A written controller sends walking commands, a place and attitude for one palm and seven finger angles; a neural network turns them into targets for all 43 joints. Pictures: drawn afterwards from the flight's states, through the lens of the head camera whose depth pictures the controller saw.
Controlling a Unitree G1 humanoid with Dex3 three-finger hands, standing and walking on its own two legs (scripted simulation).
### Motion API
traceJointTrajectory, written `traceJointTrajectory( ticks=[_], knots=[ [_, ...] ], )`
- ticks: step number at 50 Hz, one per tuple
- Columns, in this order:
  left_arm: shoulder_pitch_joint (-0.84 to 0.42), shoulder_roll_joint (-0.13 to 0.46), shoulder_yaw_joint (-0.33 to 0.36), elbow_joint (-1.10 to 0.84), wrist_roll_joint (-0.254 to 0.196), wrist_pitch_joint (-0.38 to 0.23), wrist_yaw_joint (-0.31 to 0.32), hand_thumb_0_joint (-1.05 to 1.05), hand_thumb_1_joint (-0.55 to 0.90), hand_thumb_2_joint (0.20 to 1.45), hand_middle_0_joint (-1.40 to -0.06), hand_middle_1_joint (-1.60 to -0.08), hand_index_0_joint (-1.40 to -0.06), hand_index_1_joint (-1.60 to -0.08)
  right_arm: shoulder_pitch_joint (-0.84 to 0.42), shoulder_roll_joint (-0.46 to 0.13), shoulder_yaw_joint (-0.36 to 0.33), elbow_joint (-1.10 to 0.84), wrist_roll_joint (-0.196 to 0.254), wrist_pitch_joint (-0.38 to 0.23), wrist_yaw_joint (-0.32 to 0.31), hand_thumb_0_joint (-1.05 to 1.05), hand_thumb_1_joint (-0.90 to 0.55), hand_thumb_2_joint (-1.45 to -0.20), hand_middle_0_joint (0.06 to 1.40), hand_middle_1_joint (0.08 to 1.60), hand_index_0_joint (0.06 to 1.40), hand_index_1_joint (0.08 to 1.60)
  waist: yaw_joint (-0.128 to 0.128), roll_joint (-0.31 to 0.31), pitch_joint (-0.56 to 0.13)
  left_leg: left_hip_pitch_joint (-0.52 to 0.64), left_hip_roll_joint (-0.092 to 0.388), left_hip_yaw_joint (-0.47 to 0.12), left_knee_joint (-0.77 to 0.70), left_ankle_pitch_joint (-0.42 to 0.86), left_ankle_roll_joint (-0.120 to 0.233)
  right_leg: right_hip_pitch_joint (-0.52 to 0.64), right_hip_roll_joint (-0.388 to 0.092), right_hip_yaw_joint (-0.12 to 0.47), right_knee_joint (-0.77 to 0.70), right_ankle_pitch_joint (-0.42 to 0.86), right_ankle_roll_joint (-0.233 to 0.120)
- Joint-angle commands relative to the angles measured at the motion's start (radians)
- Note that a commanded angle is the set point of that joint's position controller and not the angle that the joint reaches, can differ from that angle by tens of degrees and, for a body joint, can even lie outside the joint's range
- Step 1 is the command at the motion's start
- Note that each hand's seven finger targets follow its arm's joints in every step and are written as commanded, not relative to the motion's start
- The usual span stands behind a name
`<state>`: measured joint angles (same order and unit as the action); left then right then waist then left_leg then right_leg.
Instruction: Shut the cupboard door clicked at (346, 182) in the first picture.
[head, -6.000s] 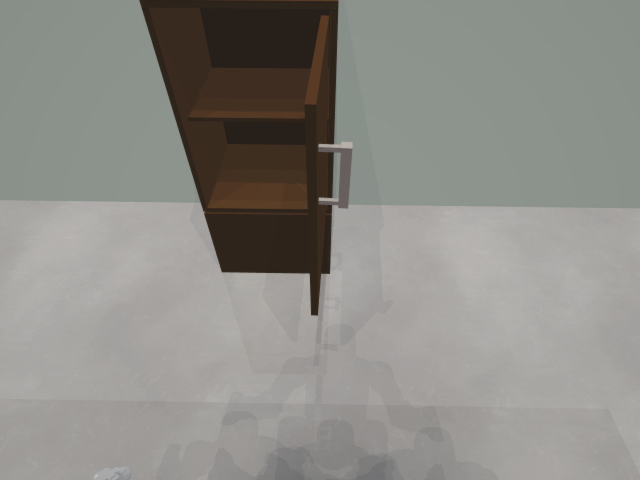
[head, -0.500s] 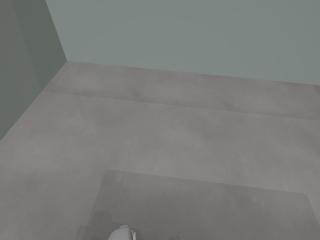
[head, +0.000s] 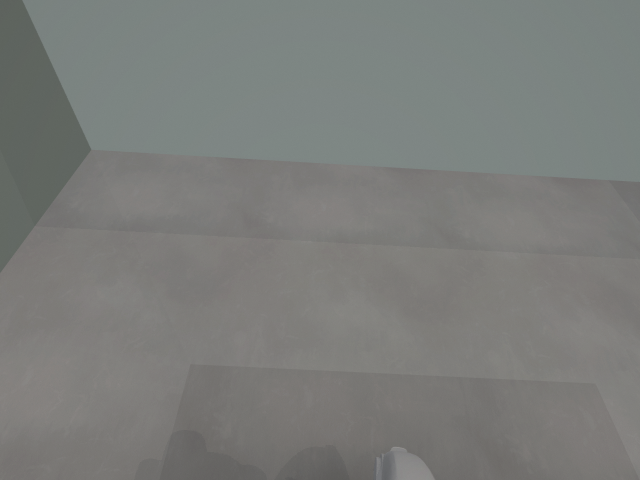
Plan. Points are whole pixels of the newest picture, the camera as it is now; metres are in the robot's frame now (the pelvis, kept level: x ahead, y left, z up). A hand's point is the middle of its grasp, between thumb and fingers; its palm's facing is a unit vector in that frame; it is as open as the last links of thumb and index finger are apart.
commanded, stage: walk to a spot facing it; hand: left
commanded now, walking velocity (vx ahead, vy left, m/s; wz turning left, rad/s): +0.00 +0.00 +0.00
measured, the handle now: out of the picture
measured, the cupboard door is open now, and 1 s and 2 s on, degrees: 87 87 87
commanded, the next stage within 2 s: none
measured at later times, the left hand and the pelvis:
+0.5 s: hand (225, 436) +0.22 +0.15 -0.17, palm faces +0.18 -0.96 -0.20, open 7.2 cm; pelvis +0.13 -0.04 -0.01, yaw +10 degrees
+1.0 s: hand out of the picture +0.13 +0.22 -0.16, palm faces +0.46 -0.84 -0.29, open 7.4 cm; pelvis +0.15 -0.02 -0.01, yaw +26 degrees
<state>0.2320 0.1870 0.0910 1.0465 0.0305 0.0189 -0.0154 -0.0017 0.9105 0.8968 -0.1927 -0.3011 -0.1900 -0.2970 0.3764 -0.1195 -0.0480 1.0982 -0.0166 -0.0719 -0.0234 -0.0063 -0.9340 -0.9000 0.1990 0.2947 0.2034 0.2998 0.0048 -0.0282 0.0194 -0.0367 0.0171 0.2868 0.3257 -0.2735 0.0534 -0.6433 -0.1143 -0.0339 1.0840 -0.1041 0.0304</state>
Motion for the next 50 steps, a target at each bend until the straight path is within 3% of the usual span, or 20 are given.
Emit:
traceJointTrajectory(
  ticks=[1, 5, 8, 9, 10, 11, 13, 15, 19, 23, 27, 29, 30, 31, 32, 33, 36, 40, 46, 50],
  knots=[
    [-0.092, -0.008, -0.007, -0.088, 0.001, -0.017, -0.008, 0.0, 0.9, 0.9, -0.2, -0.3, -0.2, -0.3, 0.101, -0.111, -0.01, -0.02, -0.006, -0.018, -0.011, 0.0, -0.9, -0.9, 0.2, 0.3, 0.2, 0.3, -0.033, 0.106, 0.141, 0.035, 0.319, -0.121, -0.134, 0.433, 0.059, -0.109, -0.02, -0.04, -0.16, -0.012, -0.006],
    [-0.132, -0.027, -0.033, -0.093, -0.006, -0.045, 0.009, 0.0, 0.9, 0.9, -0.2, -0.3, -0.2, -0.3, 0.159, -0.106, 0.002, 0.029, -0.013, -0.004, -0.01, 0.0, -0.9, -0.9, 0.2, 0.3, 0.2, 0.3, -0.056, 0.127, 0.131, 0.023, 0.296, -0.121, -0.004, 0.793, 0.073, 0.112, 0.049, -0.115, -0.422, -0.087, -0.039],
    [0.084, 0.019, -0.028, -0.024, 0.001, -0.072, 0.02, 0.0, 0.9, 0.9, -0.2, -0.3, -0.2, -0.3, 0.118, -0.126, -0.002, 0.03, 0.005, 0.002, -0.009, 0.0, -0.9, -0.9, 0.2, 0.3, 0.2, 0.3, 0.047, 0.121, -0.039, -0.012, 0.231, -0.121, 0.246, 0.8, 0.021, 0.453, 0.084, -0.14, -0.604, 0.099, -0.037],
    [0.18, 0.09, -0.012, 0.008, 0.004, -0.088, 0.03, 0.0, 0.9, 0.9, -0.2, -0.3, -0.2, -0.3, 0.111, -0.102, -0.002, 0.018, 0.013, 0.001, -0.003, 0.0, -0.9, -0.9, 0.2, 0.3, 0.2, 0.3, 0.084, 0.04, -0.138, -0.174, 0.184, -0.108, 0.411, 0.571, -0.021, 0.696, -0.034, -0.039, -0.573, 0.41, -0.065],
    [0.27, 0.19, 0.013, 0.019, 0.001, -0.097, 0.04, 0.0, 0.9, 0.9, -0.2, -0.3, -0.2, -0.3, 0.141, -0.061, -0.003, -0.013, 0.022, 0.006, 0.004, 0.0, -0.9, -0.9, 0.2, 0.3, 0.2, 0.3, 0.1, -0.157, -0.252, -0.41, 0.04, -0.083, 0.701, -0.12, -0.071, 0.915, -0.318, 0.227, -0.552, 0.863, -0.188],
    [0.275, 0.223, 0.011, 0.012, -0.015, -0.09, 0.04, 0.0, 0.9, 0.9, -0.2, -0.3, -0.2, -0.3, 0.133, -0.074, -0.007, -0.026, 0.028, 0.022, -0.006, 0.0, -0.9, -0.9, 0.2, 0.3, 0.2, 0.3, 0.09, -0.12, -0.306, -0.399, 0.034, -0.206, 0.887, -0.373, -0.072, 0.862, -0.416, 0.238, -0.604, 0.959, -0.279],
    [0.121, 0.158, 0.0, -0.036, -0.014, -0.078, 0.052, 0.0, 0.9, 0.9, -0.2, -0.3, -0.2, -0.3, 0.056, -0.043, -0.007, -0.045, 0.02, 0.045, 0.0, 0.0, -0.9, -0.9, 0.2, 0.3, 0.2, 0.3, 0.068, -0.132, -0.177, -0.49, 0.085, -0.265, 0.988, -0.283, -0.085, 0.686, -0.362, 0.174, -0.675, 0.677, -0.25],
    [0.017, 0.098, -0.012, -0.065, -0.017, -0.067, 0.06, 0.0, 0.9, 0.9, -0.2, -0.3, -0.2, -0.3, 0.009, -0.05, -0.017, -0.052, 0.011, 0.072, 0.008, 0.0, -0.9, -0.9, 0.2, 0.3, 0.2, 0.3, 0.019, -0.049, -0.077, -0.469, 0.122, -0.278, 0.956, -0.205, -0.092, 0.498, -0.315, 0.061, -0.742, 0.437, -0.189],
    [-0.071, 0.066, -0.009, -0.105, -0.004, -0.056, 0.061, 0.0, 0.9, 0.9, -0.2, -0.3, -0.2, -0.3, 0.051, -0.024, -0.023, -0.059, -0.003, 0.114, 0.022, 0.0, -0.9, -0.9, 0.2, 0.3, 0.2, 0.3, -0.05, -0.097, -0.029, -0.407, 0.114, -0.23, 0.806, -0.116, -0.113, 0.331, -0.264, -0.103, -0.803, 0.143, -0.136],
    [-0.097, 0.114, 0.006, -0.125, 0.002, -0.034, 0.057, 0.0, 0.9, 0.9, -0.2, -0.3, -0.2, -0.3, -0.039, -0.056, -0.032, -0.122, -0.006, 0.12, 0.038, 0.0, -0.9, -0.9, 0.2, 0.3, 0.2, 0.3, -0.037, -0.144, 0.01, -0.398, 0.103, -0.183, 0.633, -0.104, -0.114, 0.32, -0.261, -0.152, -0.79, -0.046, -0.129],
    [-0.083, 0.158, 0.02, -0.145, 0.005, -0.019, 0.052, 0.0, 0.9, 0.9, -0.2, -0.3, -0.2, -0.3, -0.12, -0.105, -0.04, -0.19, -0.004, 0.107, 0.044, 0.0, -0.9, -0.9, 0.2, 0.3, 0.2, 0.3, -0.015, -0.14, 0.005, -0.365, 0.086, -0.158, 0.46, -0.108, -0.104, 0.371, -0.292, -0.151, -0.69, -0.033, -0.126],
    [-0.076, 0.167, 0.024, -0.157, -0.005, -0.009, 0.046, 0.0, 0.9, 0.9, -0.2, -0.3, -0.2, -0.3, -0.081, -0.15, -0.051, -0.199, -0.008, 0.099, 0.044, 0.0, -0.9, -0.9, 0.2, 0.3, 0.2, 0.3, -0.041, -0.037, -0.034, -0.237, 0.061, -0.15, 0.28, 0.018, -0.099, 0.346, -0.26, -0.189, -0.533, -0.063, -0.082],
    [-0.074, 0.132, 0.02, -0.174, -0.011, 0.002, 0.042, 0.0, 0.9, 0.9, -0.2, -0.3, -0.2, -0.3, -0.024, -0.214, -0.065, -0.196, -0.01, 0.091, 0.044, 0.0, -0.9, -0.9, 0.2, 0.3, 0.2, 0.3, -0.069, 0.185, -0.048, -0.171, 0.138, -0.323, 0.118, 0.141, -0.059, 0.259, -0.176, -0.216, -0.341, -0.196, -0.027],
    [-0.091, 0.066, 0.007, -0.228, -0.018, 0.007, 0.034, 0.0, 0.9, 0.9, -0.2, -0.3, -0.2, -0.3, 0.017, -0.33, -0.089, -0.207, -0.015, 0.081, 0.034, 0.0, -0.9, -0.9, 0.2, 0.3, 0.2, 0.3, -0.095, 0.499, -0.019, -0.123, 0.385, -0.693, -0.021, 0.436, 0.064, 0.02, -0.024, -0.207, -0.082, -0.577, 0.065],
    [-0.155, 0.097, 0.001, -0.254, -0.006, 0.01, 0.034, 0.0, 0.9, 0.9, -0.2, -0.3, -0.2, -0.3, 0.035, -0.355, -0.088, -0.193, -0.016, 0.082, 0.025, 0.0, -0.9, -0.9, 0.2, 0.3, 0.2, 0.3, -0.11, 0.361, -0.049, -0.129, 0.447, -0.736, -0.024, 0.461, 0.145, 0.014, -0.008, -0.064, 0.079, -0.559, 0.046],
    [-0.155, 0.094, 0.007, -0.248, -0.003, 0.013, 0.033, 0.0, 0.9, 0.9, -0.2, -0.3, -0.2, -0.3, -0.018, -0.343, -0.083, -0.202, -0.014, 0.08, 0.017, 0.0, -0.9, -0.9, 0.2, 0.3, 0.2, 0.3, -0.081, 0.302, -0.054, -0.155, 0.389, -0.676, -0.028, 0.351, 0.138, 0.002, -0.022, -0.012, 0.127, -0.472, 0.038],
    [-0.095, 0.115, 0.017, -0.205, -0.005, 0.008, 0.021, 0.0, 0.9, 0.9, -0.2, -0.3, -0.2, -0.3, -0.173, -0.274, -0.056, -0.258, -0.009, 0.071, 0.007, 0.0, -0.9, -0.9, 0.2, 0.3, 0.2, 0.3, -0.019, 0.228, -0.066, -0.158, 0.252, -0.526, 0.007, 0.314, 0.07, 0.01, -0.013, 0.02, 0.158, -0.267, 0.053],
    [-0.062, 0.124, 0.013, -0.192, -0.012, 0.01, 0.026, 0.0, 0.9, 0.9, -0.2, -0.3, -0.2, -0.3, -0.146, -0.278, -0.058, -0.257, -0.001, 0.067, 0.005, 0.0, -0.9, -0.9, 0.2, 0.3, 0.2, 0.3, -0.023, 0.122, -0.125, -0.077, 0.216, -0.507, 0.012, 0.389, 0.087, 0.055, 0.011, 0.031, 0.078, -0.235, 0.067],
    [-0.115, 0.115, 0.002, -0.233, -0.022, 0.011, 0.039, 0.0, 0.9, 0.9, -0.2, -0.3, -0.2, -0.3, -0.111, -0.295, -0.071, -0.238, -0.009, 0.085, 0.012, 0.0, -0.9, -0.9, 0.2, 0.3, 0.2, 0.3, -0.057, 0.162, -0.095, -0.078, 0.23, -0.622, 0.016, 0.349, 0.131, 0.119, 0.042, 0.037, -0.149, -0.345, 0.066],
    [-0.057, 0.111, -0.002, -0.228, -0.029, 0.002, 0.043, 0.0, 0.9, 0.9, -0.2, -0.3, -0.2, -0.3, -0.161, -0.302, -0.078, -0.248, -0.009, 0.099, 0.017, 0.0, -0.9, -0.9, 0.2, 0.3, 0.2, 0.3, -0.032, 0.198, -0.099, -0.167, 0.19, -0.654, 0.056, 0.386, 0.114, 0.288, 0.088, 0.018, -0.367, -0.335, 0.048]
  ],
)
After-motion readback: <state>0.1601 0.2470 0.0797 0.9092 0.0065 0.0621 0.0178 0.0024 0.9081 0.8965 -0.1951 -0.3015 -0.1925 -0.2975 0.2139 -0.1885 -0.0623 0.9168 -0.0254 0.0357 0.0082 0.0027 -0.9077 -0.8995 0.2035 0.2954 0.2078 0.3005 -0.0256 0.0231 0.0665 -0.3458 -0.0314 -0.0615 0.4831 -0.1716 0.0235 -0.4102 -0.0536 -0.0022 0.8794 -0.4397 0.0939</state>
